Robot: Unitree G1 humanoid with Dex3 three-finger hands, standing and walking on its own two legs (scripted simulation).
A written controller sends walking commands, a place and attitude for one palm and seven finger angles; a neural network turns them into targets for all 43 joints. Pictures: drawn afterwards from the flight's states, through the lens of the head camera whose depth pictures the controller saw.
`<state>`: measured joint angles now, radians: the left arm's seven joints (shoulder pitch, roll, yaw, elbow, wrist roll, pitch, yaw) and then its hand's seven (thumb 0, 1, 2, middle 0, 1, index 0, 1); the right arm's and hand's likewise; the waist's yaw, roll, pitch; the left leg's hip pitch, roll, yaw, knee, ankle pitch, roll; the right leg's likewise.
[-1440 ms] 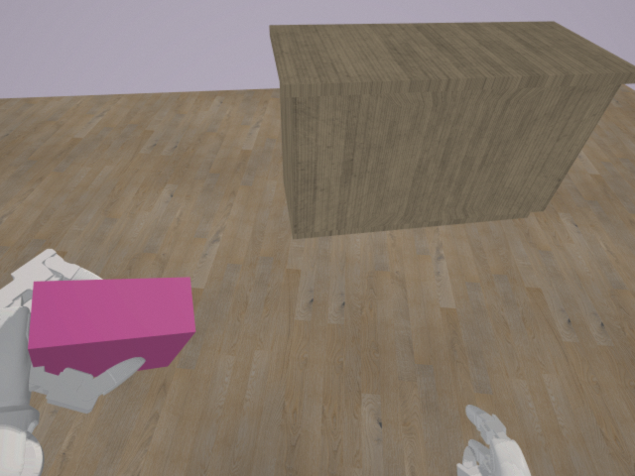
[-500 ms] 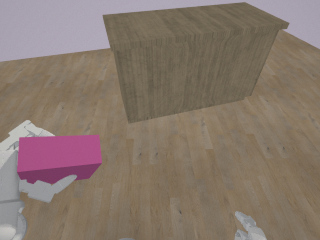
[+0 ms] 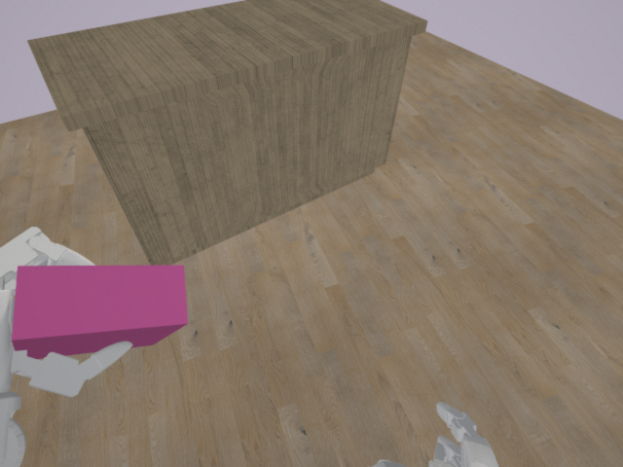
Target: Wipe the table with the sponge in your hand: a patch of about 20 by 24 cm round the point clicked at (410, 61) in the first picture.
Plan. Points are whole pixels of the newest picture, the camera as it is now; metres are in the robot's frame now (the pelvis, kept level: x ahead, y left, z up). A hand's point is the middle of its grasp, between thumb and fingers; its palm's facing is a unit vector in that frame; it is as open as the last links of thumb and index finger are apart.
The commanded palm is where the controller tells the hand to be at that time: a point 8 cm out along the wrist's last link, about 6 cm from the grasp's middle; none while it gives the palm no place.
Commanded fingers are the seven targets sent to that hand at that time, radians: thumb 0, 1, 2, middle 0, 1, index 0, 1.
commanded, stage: walk to a spot facing it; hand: left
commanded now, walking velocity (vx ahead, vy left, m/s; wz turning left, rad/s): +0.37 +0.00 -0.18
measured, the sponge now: (123, 312) +0.23 +0.20 +0.15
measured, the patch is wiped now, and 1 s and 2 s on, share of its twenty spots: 0.00 0.00 0.00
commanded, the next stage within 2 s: turn to face it in 1.74 s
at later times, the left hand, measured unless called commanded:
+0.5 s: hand (174, 184) +0.38 +0.19 +0.18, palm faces +0.40 -0.83 -0.39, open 9.8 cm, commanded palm +0.34 +0.23 +0.18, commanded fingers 0.00 0.10 1.30 -1.20 -1.60 -1.20 -1.60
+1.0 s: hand (261, 133) +0.52 +0.11 +0.17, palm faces +0.37 -0.80 -0.48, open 9.8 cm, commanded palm +0.46 +0.16 +0.18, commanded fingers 0.00 0.10 1.30 -1.20 -1.60 -1.20 -1.60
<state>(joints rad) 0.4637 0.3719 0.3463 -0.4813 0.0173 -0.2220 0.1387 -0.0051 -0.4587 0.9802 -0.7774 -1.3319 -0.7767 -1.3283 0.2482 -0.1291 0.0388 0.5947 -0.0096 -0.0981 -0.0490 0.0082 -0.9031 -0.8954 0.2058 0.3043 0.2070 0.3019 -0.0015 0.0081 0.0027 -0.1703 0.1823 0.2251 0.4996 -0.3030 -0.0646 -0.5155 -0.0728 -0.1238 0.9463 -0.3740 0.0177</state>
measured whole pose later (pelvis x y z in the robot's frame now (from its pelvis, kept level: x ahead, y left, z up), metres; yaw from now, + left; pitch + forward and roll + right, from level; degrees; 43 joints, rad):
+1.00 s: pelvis +0.30 -0.12 +0.00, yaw +0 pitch +0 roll +2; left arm 0.48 0.34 0.35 -0.47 0.00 -0.21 0.15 0.00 -0.46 0.98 -0.78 -1.33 -0.78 -1.33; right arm 0.20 -0.24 -0.03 0.66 0.00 -0.02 -0.06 0.01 -0.91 -0.90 0.21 0.30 0.21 0.30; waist -0.01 0.02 0.08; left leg -0.56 0.09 0.11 1.07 -0.35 -0.03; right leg -0.17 -0.08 -0.23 0.51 -0.33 -0.05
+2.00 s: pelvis +0.49 -0.20 +0.00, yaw +25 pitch -1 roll -1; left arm 0.52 0.42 0.40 -0.63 -0.04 -0.18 0.15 0.00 -0.46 0.99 -0.78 -1.33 -0.78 -1.33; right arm 0.17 -0.16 -0.01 0.55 0.02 -0.09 -0.02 0.01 -0.91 -0.90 0.20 0.30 0.20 0.30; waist 0.00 -0.01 0.07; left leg -0.33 0.07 0.06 0.55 -0.20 -0.01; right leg -0.48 -0.07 -0.09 0.97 -0.43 0.07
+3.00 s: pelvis +0.45 -0.31 +0.01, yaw +17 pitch +0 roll +4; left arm 0.53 0.39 0.35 -0.47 0.00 -0.23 0.15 0.00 -0.47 0.99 -0.77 -1.34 -0.77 -1.34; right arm 0.26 -0.22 -0.01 0.64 -0.01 -0.06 -0.06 0.01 -0.90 -0.90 0.20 0.30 0.21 0.30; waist -0.01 -0.04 -0.01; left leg -0.32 0.02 0.09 0.65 -0.41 0.00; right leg -0.32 -0.03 -0.05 0.45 -0.14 -0.07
